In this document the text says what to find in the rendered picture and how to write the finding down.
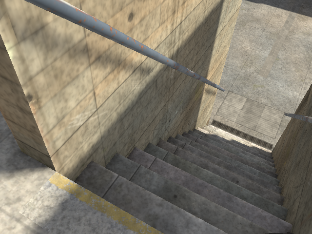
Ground stairs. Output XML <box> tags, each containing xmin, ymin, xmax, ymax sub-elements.
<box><xmin>74</xmin><ymin>125</ymin><xmax>293</xmax><ymax>234</ymax></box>

